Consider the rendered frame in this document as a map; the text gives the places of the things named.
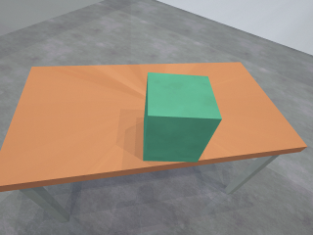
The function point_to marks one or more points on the carton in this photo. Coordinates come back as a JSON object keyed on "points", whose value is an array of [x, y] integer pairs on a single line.
{"points": [[181, 115]]}

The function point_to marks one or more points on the table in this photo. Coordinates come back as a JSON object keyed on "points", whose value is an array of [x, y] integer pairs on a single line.
{"points": [[79, 123]]}

